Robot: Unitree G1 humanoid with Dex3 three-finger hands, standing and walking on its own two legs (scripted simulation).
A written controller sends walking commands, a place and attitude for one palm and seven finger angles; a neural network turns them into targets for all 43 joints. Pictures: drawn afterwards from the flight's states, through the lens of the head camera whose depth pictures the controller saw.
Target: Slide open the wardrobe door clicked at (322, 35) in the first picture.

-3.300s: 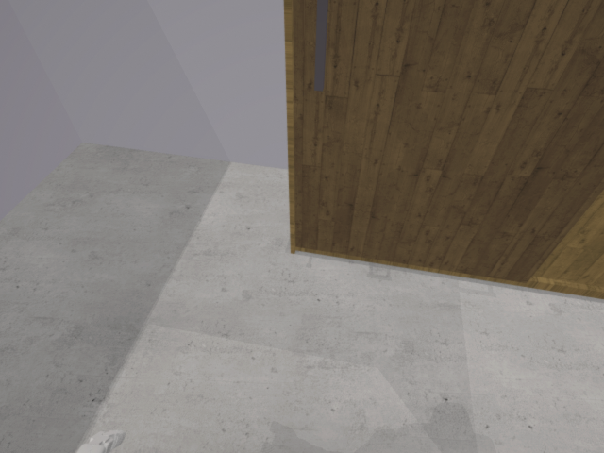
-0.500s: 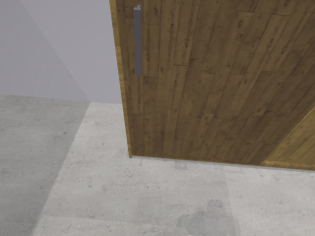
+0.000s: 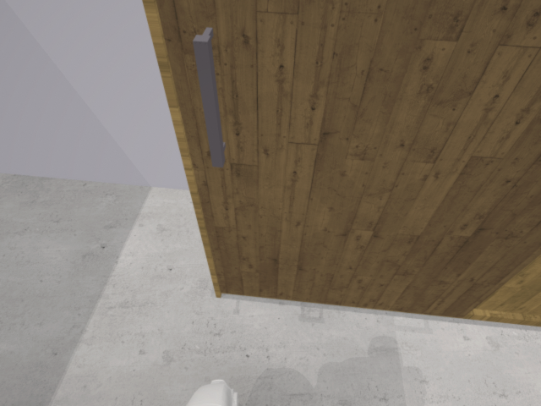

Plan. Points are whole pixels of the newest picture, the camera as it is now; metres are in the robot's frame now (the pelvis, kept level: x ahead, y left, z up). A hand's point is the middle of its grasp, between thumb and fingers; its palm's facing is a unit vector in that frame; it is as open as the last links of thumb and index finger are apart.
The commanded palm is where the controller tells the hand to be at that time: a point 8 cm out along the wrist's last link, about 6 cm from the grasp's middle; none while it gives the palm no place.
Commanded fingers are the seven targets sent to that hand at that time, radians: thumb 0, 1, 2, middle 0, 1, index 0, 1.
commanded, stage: take the last steps up to it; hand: left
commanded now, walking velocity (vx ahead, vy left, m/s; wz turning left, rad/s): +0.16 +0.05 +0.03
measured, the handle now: (214, 104) +0.57 +0.16 +0.14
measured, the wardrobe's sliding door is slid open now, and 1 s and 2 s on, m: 0.00 0.00 0.00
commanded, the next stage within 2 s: come to a stop and stand still in 0.02 s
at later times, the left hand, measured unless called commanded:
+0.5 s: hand out of the picture +0.14 +0.22 -0.18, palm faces +0.03 -0.97 -0.24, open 7.4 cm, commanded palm none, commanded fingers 0.00 0.90 0.90 -0.20 -0.30 -0.20 -0.30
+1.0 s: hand out of the picture +0.09 +0.14 -0.17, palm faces +0.00 -0.97 -0.26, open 7.3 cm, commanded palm none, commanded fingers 0.00 0.90 0.90 -0.20 -0.30 -0.20 -0.30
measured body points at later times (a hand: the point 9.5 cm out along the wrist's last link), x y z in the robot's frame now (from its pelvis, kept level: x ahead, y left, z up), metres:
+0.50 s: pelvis +0.07 +0.02 +0.00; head +0.10 +0.04 +0.45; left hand +0.14 +0.28 -0.16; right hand +0.13 -0.22 -0.14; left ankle +0.14 +0.11 -0.74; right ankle +0.06 -0.12 -0.68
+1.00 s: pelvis +0.04 -0.04 -0.02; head +0.03 -0.07 +0.43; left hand +0.09 +0.19 -0.15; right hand +0.02 -0.26 -0.19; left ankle +0.11 +0.10 -0.74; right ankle +0.06 -0.14 -0.74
